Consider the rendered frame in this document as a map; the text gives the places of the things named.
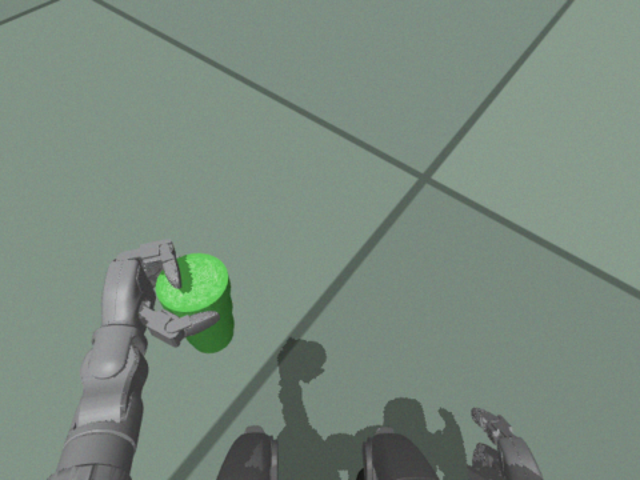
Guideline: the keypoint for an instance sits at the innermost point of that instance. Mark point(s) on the right robot hand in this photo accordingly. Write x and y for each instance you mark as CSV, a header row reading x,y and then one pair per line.
x,y
512,461

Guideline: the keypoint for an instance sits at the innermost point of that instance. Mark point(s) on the cup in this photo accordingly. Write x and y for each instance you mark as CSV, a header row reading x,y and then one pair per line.
x,y
205,287

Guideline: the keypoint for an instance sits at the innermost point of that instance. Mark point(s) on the left robot arm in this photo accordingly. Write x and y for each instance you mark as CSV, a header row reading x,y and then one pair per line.
x,y
103,436

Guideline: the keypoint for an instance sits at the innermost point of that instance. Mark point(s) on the left robot hand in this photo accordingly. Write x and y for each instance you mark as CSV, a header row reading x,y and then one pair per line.
x,y
128,296

